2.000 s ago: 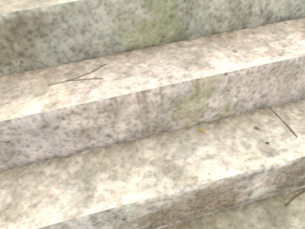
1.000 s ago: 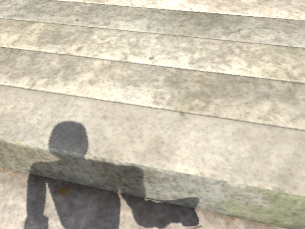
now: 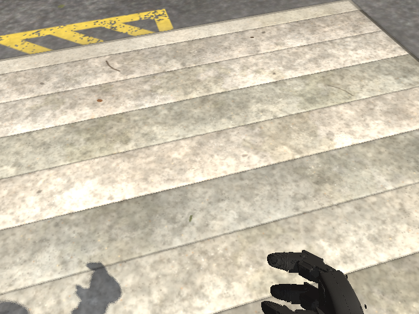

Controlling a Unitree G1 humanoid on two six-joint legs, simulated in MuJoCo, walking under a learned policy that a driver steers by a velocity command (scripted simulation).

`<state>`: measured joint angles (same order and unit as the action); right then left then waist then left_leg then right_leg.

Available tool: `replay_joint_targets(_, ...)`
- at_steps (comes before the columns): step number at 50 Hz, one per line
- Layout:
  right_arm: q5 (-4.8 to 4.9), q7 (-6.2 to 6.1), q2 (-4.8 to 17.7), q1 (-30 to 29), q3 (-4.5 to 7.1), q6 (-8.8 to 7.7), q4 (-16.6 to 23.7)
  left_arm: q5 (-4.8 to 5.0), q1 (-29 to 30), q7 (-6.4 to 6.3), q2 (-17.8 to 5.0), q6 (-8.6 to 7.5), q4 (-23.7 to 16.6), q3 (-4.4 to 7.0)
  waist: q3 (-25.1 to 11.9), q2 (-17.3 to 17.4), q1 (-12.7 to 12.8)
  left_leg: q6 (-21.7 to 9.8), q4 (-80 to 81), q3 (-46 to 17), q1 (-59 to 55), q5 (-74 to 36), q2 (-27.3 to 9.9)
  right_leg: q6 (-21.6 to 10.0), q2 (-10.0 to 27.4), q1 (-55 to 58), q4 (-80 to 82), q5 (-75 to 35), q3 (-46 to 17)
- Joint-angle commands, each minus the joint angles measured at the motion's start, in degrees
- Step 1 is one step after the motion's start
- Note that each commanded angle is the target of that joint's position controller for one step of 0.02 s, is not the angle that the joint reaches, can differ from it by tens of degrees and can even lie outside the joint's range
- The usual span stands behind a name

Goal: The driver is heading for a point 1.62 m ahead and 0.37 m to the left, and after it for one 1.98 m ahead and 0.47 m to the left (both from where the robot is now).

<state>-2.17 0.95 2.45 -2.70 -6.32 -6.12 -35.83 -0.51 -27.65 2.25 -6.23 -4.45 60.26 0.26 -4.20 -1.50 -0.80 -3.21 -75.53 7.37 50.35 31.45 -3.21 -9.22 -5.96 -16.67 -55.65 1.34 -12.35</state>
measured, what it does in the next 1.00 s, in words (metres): climbs, turning left: right foot, then left foot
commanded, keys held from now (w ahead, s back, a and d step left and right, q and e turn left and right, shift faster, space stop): w+q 0.78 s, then w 0.16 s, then w+e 0.06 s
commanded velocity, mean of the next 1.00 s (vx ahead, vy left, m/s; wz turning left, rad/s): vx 0.50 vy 0.00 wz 0.33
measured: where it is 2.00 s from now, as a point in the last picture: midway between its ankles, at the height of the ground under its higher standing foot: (164, 167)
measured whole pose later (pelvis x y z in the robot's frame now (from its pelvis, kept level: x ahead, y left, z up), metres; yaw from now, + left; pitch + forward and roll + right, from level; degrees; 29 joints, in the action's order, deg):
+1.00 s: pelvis +0.50 +0.09 +0.12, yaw +26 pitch +4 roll +0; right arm -0.1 2.1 13.1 10.6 3.4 -2.5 -39.5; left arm 1.3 -17.1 -0.6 -14.6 -6.4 47.6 2.7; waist -0.3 -0.4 1.2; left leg -4.5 -35.2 4.0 26.9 12.0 2.1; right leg 0.1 5.3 -23.4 -77.2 21.8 -1.0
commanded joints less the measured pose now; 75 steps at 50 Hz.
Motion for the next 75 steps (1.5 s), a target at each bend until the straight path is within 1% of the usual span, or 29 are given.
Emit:
replay_joint_targets(1,1.69,-2.09,7.4,21.4,6.59,3.74,-13.27,0.39,17.99,4.1,1.69,-1.62,-16.69,0.22,-0.68,12.21,-4.61,-15.26,53.23,-58.28,-31.13,25.39,-14.41,0.17,-0.93,-41.03,-60.68,10.99,-1.43)
replay_joint_targets(2,0.98,-1.49,0.26,15.71,4.41,2.86,-15.55,-0.35,20.39,4.55,1.64,-1.01,-20.59,-0.98,5.82,5.7,0.2,-11.91,49.8,-47.04,-19.73,21.16,-12.29,-1.5,0.66,-41.41,-63.03,12.87,0.79)
replay_joint_targets(4,0.13,-0.15,-4.12,11.55,3.54,1.03,-18.4,0.47,11.73,3.45,1.89,0.35,-19.85,-1.74,6.83,-0.2,7.31,-5.43,46.34,-29.05,-13.5,7.45,-8.3,-3.35,3.4,-38.01,-59.98,10.94,-0.92)
replay_joint_targets(6,0.44,1.54,-1.12,11.69,4.14,0.36,-19.38,1.74,7.78,1.64,2.93,0.4,-18.83,-3.26,6.83,0.15,9.42,-4.47,49.13,-17.85,-12.91,-4.47,-6.17,-2.52,6.01,-38.1,-50.39,9.65,0.69)
replay_joint_targets(8,1.38,1.14,5.59,9.82,5.2,0.41,-17.76,-0.3,11.99,-0.35,-0.46,0.08,-21.94,-3.77,7.59,2.32,10.66,-6.3,55.57,-11.99,-8.43,-8.27,-3.99,2.0,10.07,-33.69,-34.51,4.63,7.67)
replay_joint_targets(10,1.65,0.24,11.46,10.57,6.55,-0.55,-15.53,-1.23,14.96,-1.51,-4.68,-0.41,-22.89,-2.98,2.83,5.99,9.18,-6.75,61.7,-9.79,-5.42,-17.74,-1.69,5.8,12.41,-17.93,-18.2,-0.48,13.23)
replay_joint_targets(12,3.23,-0.49,16.64,16.23,8.61,-1.1,-15.26,0.54,20.59,-1.9,-7.25,-0.46,-23.38,-1.86,0.77,6.43,4.34,-7.52,66.19,-11.71,-12.82,-18.9,-3.38,7.84,12.43,-9.44,-4.68,1.3,14.43)
replay_joint_targets(15,3.68,-1.38,18.34,25.65,9.64,0.48,-15.72,2.53,25.22,-1.6,-9.45,-0.01,-23.21,-0.27,3.51,6.45,0.0,-8.01,63.67,-17.21,-33.21,-16.49,-7.37,10.4,9.65,-13.03,15.58,6.61,15.27)
replay_joint_targets(18,3.21,-1.27,16.49,26.14,9.88,2.09,-14.33,2.68,15.35,-1.52,-12.53,-0.8,-19.91,2.56,0.81,8.15,3.97,-5.98,49.92,-18.16,-37.21,-19.31,-5.86,8.81,7.88,-0.28,27.56,10.71,13.43)
replay_joint_targets(19,2.76,-0.96,13.34,23.09,9.2,1.63,-11.85,1.18,4.62,-1.69,-15.53,-1.42,-17.58,3.81,-6.18,3.31,8.04,-4.33,33.26,-14.72,-26.87,-18.69,-1.66,6.95,15.45,16.0,26.47,11.19,5.45)
replay_joint_targets(20,0.7,-0.5,7.49,21.72,7.66,0.64,-9.55,0.3,0.41,-1.6,-19.54,-1.21,-17.57,4.36,-7.75,-9.75,7.15,-2.55,12.79,-10.01,-12.56,-5.66,2.97,6.96,25.24,23.95,26.14,1.08,-7.09)
replay_joint_targets(21,2.96,-0.03,6.13,26.78,7.61,-0.47,-7.66,-1.08,-1.41,-1.95,-21.78,-1.45,-18.22,5.0,-12.93,-25.5,5.77,-1.3,-1.64,-14.17,1.64,-5.26,6.49,-0.54,32.46,30.63,39.37,16.58,-32.61)
replay_joint_targets(24,4.19,0.37,10.7,16.53,8.67,0.66,-5.49,-0.05,11.36,-1.71,-10.05,-2.38,-18.64,1.92,-1.21,-4.4,2.22,-0.42,-12.69,-14.71,3.72,-19.11,-1.78,-0.46,27.41,11.53,40.84,21.86,-12.2)
replay_joint_targets(27,4.52,0.3,11.55,16.08,9.63,2.1,-4.44,-0.39,11.91,-1.55,-7.02,-3.04,-15.74,1.31,3.36,-5.16,0.43,0.09,-4.62,-14.03,-0.04,-23.33,-3.39,1.34,22.03,5.64,43.71,10.52,3.24)
replay_joint_targets(33,3.71,1.03,10.45,8.15,8.8,2.92,-0.2,-1.41,8.58,-4.21,-12.48,-2.41,-13.5,2.75,5.23,-1.7,1.37,0.67,11.52,-11.93,2.33,-29.9,-4.13,1.26,22.45,9.07,44.21,-2.52,15.14)
replay_joint_targets(39,3.99,3.34,11.07,-0.42,8.72,3.43,3.74,0.27,5.23,-4.29,-16.6,-1.47,-12.71,4.27,8.55,-1.07,4.58,-1.57,31.31,-3.51,-6.71,-28.06,-2.49,2.8,23.24,15.48,43.22,-11.22,22.59)
replay_joint_targets(43,2.89,3.1,15.87,14.26,11.88,3.9,1.71,1.77,5.97,-3.86,-19.04,-0.25,-11.83,5.21,0.68,-5.81,-4.73,-6.82,43.21,1.02,-31.03,-24.97,6.71,4.43,21.61,18.5,22.42,-44.33,24.96)
replay_joint_targets(44,2.31,1.87,20.16,22.31,13.79,4.18,-0.71,1.47,5.48,-3.91,-17.69,-0.53,-12.37,4.88,-3.99,-4.29,-7.81,-8.35,43.5,-3.99,-47.27,-30.24,5.18,6.16,19.23,8.64,10.13,-35.54,24.89)
replay_joint_targets(45,1.95,0.5,26.7,27.1,14.98,4.35,-1.77,-1.61,3.23,-3.33,-11.67,-1.48,-14.77,3.17,-9.83,10.9,-4.74,-12.44,38.74,-23.44,-65.82,-43.14,-8.95,8.3,12.23,-11.88,-11.45,12.94,24.56)
replay_joint_targets(46,1.97,0.73,25.9,27.67,13.98,3.66,-0.78,0.34,-0.43,-2.41,-9.62,-3.23,-15.65,1.89,-21.57,16.53,-3.29,-22.46,51.99,-50.86,-74.08,-29.05,-19.57,9.79,5.6,-23.79,-27.61,32.42,12.59)
replay_joint_targets(48,2.06,0.62,19.71,23.51,12.55,3.04,-1.12,3.37,12.2,-2.32,-12.71,-4.26,-18.74,3.06,-10.48,7.08,-4.7,-15.88,56.03,-37.73,-60.86,-27.88,-15.97,8.71,10.44,-31.57,-30.79,21.77,8.7)
replay_joint_targets(49,2.31,0.68,17.24,19.26,11.65,2.5,-0.69,2.06,13.82,-2.96,-12.3,-3.74,-18.69,2.9,-7.02,2.11,-2.2,-13.67,56.47,-31.27,-51.52,-32.33,-14.28,8.47,13.09,-28.88,-28.22,17.49,8.46)
replay_joint_targets(52,1.25,0.63,14.15,15.82,10.87,0.77,-2.22,2.22,9.64,-3.4,-11.56,-1.01,-18.13,3.71,-2.95,4.83,2.96,-11.65,61.54,-21.4,-38.75,-30.25,-11.02,8.08,15.42,-22.53,-22.22,12.61,6.48)
replay_joint_targets(58,0.66,-0.83,16.34,19.22,11.41,-0.4,-6.19,1.26,15.95,-3.48,-10.49,0.84,-19.16,3.95,2.66,4.53,2.01,-8.71,64.81,-8.7,-38.15,-38.73,-9.66,9.07,13.32,-30.2,-9.19,0.3,3.88)
replay_joint_targets(67,1.84,-2.21,19.18,23.08,12.5,1.24,-9.48,1.25,29.14,0.21,-8.35,1.04,-24.32,3.11,7.33,4.69,-4.19,-5.68,62.21,-1.79,-53.79,-41.88,-13.39,6.67,11.55,-32.92,13.32,-1.98,11.68)
replay_joint_targets(72,3.58,-3.11,23.12,17.81,13.63,2.33,-8.82,1.05,16.58,0.82,-13.47,1.4,-24.04,5.97,-0.42,8.67,4.82,-1.43,40.93,3.83,-52.9,-76.78,-11.37,0.48,2.79,-8.01,21.2,7.7,19.98)
replay_joint_targets(73,3.52,-3.24,22.18,17.83,13.27,2.05,-8.38,1.0,7.26,0.04,-17.58,1.44,-21.96,7.94,-5.39,6.61,9.11,0.64,26.82,4.64,-44.73,-68.91,-8.51,-1.86,2.47,7.93,24.04,2.73,16.43)
replay_joint_targets(74,0.47,-2.76,15.46,21.29,11.26,1.18,-6.67,1.34,2.66,-0.95,-23.72,1.62,-21.07,9.2,-10.07,-7.72,6.59,3.29,6.15,4.01,-24.48,-23.19,-1.98,-7.38,15.62,26.18,21.55,-5.79,-3.72)
replay_joint_targets(75,1.07,-1.65,13.63,23.94,9.85,-1.05,-4.18,1.52,2.37,-0.48,-24.06,0.64,-22.59,8.55,-20.58,-14.28,4.3,4.72,-8.5,-9.44,-7.96,2.97,7.24,-18.52,25.17,39.52,33.61,7.3,-35.45)
Next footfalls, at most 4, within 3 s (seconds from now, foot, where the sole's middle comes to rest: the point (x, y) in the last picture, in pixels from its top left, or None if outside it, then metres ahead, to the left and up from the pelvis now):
0.38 right None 0.34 -0.16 -0.64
0.88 left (154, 289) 0.56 0.20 -0.64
1.46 right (196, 187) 0.94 0.08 -0.64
2.02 left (134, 136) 1.21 0.34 -0.64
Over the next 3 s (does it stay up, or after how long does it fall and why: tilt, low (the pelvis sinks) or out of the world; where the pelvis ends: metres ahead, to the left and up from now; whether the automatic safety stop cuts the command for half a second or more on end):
stays up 1.56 0.40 0.13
